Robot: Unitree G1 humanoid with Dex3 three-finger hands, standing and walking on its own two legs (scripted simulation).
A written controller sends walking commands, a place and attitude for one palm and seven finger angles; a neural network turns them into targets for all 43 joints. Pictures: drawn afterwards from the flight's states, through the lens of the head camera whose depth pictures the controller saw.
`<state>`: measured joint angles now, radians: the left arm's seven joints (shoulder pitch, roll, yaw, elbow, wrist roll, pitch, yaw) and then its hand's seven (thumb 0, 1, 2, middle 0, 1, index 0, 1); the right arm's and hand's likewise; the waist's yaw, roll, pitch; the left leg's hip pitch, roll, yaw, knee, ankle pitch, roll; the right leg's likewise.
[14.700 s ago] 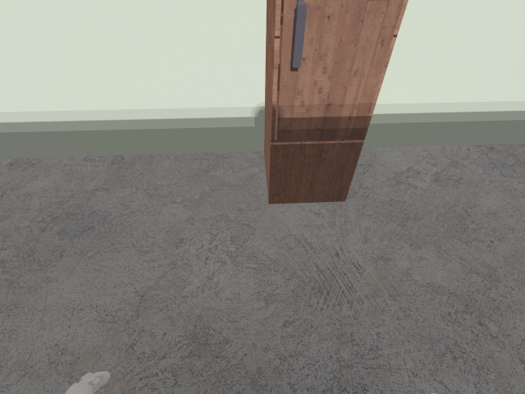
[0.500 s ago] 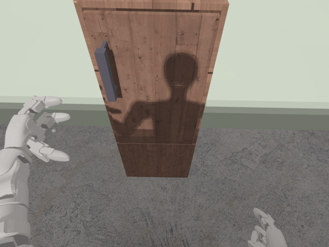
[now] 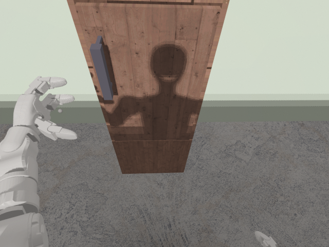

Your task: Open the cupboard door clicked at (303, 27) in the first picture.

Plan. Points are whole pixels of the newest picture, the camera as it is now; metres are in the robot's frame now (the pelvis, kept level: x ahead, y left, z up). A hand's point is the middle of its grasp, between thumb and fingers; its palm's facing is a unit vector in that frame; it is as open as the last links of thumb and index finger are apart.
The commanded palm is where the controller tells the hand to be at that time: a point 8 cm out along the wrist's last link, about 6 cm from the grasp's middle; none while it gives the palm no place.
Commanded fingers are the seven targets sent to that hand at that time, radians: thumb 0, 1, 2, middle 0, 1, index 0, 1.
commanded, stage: move the hooked fingers beside the handle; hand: left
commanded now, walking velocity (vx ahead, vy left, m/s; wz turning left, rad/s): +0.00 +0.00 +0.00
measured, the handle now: (104, 69) +0.57 +0.20 +0.10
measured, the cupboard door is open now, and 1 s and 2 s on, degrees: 0 0 0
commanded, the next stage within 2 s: slide the fingers in behind the handle in 1.80 s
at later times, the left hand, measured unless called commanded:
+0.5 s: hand (78, 89) +0.47 +0.24 +0.11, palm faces +0.05 -1.00 +0.01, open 14.0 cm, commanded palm +0.44 +0.30 +0.11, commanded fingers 0.00 -0.50 0.30 -0.30 -1.20 -0.30 -1.20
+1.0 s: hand (79, 80) +0.50 +0.25 +0.11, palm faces +0.04 -1.00 -0.01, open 14.0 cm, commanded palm +0.48 +0.30 +0.11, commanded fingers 0.00 -0.50 0.30 -0.30 -1.20 -0.30 -1.20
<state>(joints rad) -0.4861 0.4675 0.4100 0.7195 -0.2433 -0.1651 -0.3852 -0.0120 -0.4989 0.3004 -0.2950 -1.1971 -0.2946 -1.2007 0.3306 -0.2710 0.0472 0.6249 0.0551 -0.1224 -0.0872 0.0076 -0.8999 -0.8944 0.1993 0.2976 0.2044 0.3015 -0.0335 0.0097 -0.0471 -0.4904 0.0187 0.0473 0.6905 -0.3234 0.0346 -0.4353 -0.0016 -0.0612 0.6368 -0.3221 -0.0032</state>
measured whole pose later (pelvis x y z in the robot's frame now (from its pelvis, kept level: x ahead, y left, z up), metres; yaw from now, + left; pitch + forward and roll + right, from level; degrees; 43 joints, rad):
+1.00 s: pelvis +0.01 -0.01 -0.01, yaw -2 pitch +17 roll -3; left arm -0.93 0.72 0.48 1.23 -0.11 -0.26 -0.42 -0.01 -0.50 0.30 -0.30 -1.20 -0.29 -1.20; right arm 0.42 -0.30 0.04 0.62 0.03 0.05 -0.06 0.00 -0.90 -0.89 0.20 0.30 0.20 0.30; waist -0.16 0.00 -0.07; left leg -0.71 0.06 0.04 0.78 -0.36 0.02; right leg -0.65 0.03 -0.06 0.70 -0.34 -0.01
